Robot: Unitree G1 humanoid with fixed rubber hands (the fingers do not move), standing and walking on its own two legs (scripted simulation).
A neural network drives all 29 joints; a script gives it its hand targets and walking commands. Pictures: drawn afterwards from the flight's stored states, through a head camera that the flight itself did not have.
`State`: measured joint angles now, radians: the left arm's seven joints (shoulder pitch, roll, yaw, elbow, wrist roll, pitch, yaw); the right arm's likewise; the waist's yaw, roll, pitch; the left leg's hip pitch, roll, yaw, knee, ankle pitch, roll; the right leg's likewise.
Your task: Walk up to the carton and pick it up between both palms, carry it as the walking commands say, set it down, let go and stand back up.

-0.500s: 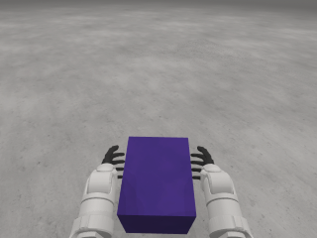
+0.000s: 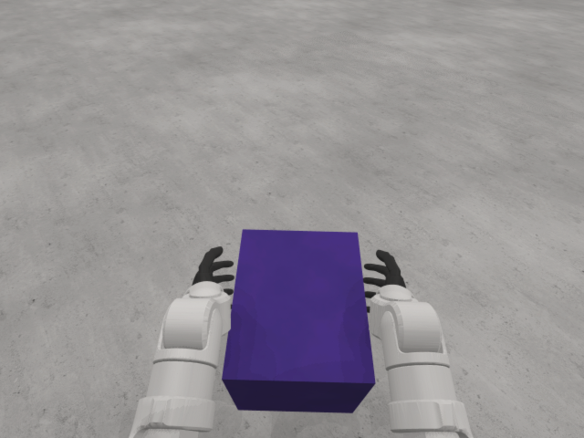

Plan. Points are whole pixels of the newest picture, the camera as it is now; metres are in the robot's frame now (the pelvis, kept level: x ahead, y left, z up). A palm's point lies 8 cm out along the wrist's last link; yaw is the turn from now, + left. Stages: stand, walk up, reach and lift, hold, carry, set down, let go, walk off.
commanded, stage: carry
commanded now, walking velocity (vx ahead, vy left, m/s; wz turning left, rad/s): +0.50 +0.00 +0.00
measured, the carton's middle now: (297, 321) +0.32 -0.01 -0.02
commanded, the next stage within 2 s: none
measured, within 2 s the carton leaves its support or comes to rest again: neither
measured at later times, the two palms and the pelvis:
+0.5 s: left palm (246, 172) +0.57 +0.09 +0.09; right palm (381, 180) +0.55 -0.17 +0.09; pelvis +0.25 -0.02 -0.01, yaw -3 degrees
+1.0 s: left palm (256, 110) +0.88 +0.09 +0.07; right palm (356, 113) +0.86 -0.17 +0.08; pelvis +0.55 -0.01 +0.01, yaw -6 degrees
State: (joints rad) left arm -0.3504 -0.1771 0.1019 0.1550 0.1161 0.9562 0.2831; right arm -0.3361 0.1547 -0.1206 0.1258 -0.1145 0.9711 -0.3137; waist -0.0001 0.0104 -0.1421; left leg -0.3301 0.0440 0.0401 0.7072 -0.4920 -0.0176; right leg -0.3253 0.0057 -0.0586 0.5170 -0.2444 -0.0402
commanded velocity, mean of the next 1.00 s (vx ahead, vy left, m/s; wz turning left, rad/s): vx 0.30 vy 0.00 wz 0.00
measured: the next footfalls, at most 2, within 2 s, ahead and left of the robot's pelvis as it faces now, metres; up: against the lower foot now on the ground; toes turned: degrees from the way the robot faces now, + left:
left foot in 0.20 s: +0.16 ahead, +0.12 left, +0.00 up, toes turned +7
right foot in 0.50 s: +0.37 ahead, -0.11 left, +0.00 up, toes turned -14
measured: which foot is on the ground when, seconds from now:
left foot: up 0.00-0.18, down 0.20-0.50, up 0.52-0.84, down 0.86-1.00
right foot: down 0.00-0.22, up 0.24-0.48, down 0.50-0.86, up 0.88-1.00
